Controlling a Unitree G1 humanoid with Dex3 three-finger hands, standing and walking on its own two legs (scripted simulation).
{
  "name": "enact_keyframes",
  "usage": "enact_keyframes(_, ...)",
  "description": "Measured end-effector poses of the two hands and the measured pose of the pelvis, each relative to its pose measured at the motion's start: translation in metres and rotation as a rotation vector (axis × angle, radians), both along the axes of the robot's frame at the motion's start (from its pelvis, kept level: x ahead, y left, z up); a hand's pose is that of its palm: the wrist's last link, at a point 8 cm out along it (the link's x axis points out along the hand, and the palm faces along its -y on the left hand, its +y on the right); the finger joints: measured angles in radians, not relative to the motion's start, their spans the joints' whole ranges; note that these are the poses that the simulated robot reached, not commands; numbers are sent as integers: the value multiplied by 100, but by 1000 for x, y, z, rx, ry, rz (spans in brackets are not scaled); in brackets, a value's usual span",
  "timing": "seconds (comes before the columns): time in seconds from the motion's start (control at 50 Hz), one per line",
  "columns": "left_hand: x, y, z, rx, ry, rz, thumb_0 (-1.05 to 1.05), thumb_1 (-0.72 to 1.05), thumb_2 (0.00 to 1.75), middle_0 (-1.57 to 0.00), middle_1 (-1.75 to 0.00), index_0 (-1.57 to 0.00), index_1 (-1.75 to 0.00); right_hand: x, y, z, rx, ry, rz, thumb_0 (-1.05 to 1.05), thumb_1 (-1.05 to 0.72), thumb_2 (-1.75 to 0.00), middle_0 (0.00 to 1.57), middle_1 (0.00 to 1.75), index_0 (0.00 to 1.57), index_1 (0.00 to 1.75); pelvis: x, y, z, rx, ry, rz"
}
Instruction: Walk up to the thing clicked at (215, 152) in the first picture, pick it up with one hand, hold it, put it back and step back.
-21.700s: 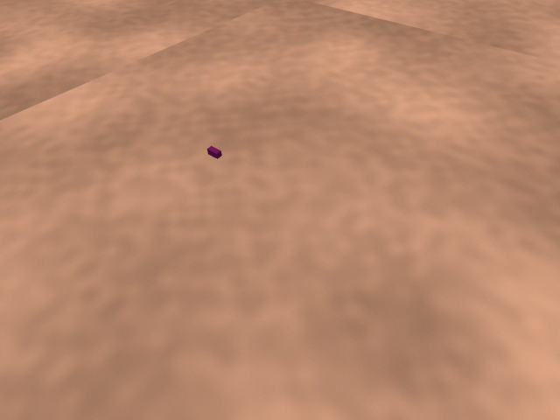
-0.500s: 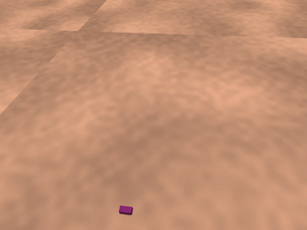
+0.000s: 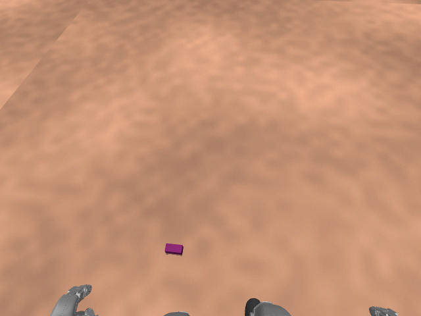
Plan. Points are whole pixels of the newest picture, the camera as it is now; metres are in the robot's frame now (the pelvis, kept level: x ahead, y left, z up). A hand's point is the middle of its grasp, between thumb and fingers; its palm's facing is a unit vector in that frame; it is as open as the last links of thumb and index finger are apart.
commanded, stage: walk up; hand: left
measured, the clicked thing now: (174, 249) +0.44 +0.20 -0.75
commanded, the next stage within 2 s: stand in 1.80 s
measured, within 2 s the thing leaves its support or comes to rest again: neither
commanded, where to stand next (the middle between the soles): +0.03 -0.01 m, yaw -5 degrees
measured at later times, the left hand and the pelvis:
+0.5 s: hand out of the picture +0.03 +0.28 -0.15, palm faces -0.15 -0.93 -0.34, open 7.4 cm; pelvis -0.06 +0.01 +0.00, yaw -5 degrees
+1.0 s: hand out of the picture +0.08 +0.26 -0.14, palm faces -0.07 -0.89 -0.46, open 7.4 cm; pelvis -0.01 -0.02 -0.01, yaw -2 degrees
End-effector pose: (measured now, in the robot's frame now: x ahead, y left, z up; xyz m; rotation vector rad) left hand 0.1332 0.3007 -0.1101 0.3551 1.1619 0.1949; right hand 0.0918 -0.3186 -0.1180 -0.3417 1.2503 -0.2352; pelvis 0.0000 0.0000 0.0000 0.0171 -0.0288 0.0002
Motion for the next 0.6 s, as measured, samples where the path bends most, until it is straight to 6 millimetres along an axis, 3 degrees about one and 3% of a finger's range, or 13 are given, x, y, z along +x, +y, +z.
enact_keyframes(0.06,-10,14,-7,12,-3,-19,1,90,90,-20,-30,-20,-30,-22,4,-1,-19,22,3,1,-90,-90,20,30,20,30,-17,11,-6,5,8,10)
enact_keyframes(0.14,-21,36,-25,10,-27,-31,1,90,90,-20,-30,-20,-30,-66,15,-5,-57,61,-2,1,-90,-90,20,30,20,30,-39,28,-22,-2,11,25)
enact_keyframes(0.26,-63,40,-29,-29,36,1,1,90,90,-20,-30,-20,-29,-128,39,9,-55,140,-27,1,-90,-90,21,30,20,30,-55,34,-9,-15,-6,21)
enact_keyframes(0.36,-102,41,-24,-37,115,-14,1,90,90,-20,-30,-20,-30,-139,36,21,-70,66,-61,1,-90,-90,21,30,21,31,-60,31,-2,-14,-4,-31)
enact_keyframes(0.42,-113,39,-20,-31,145,-38,1,90,90,-20,-30,-20,-30,-142,25,28,-73,-4,-75,1,-90,-90,21,30,21,31,-60,24,0,-9,-13,-59)
enact_keyframes(0.52,-99,22,-3,-14,106,-93,1,90,90,-20,-30,-20,-30,-149,-7,31,-65,-52,-90,1,-89,-90,21,30,21,31,-54,2,2,-18,-23,-94)
enact_keyframes(0.6,-77,1,9,31,4,-115,1,90,90,-20,-30,-20,-30,-148,-41,14,-50,-37,-92,1,-90,-90,21,30,21,31,-48,-21,-7,-31,-39,-91)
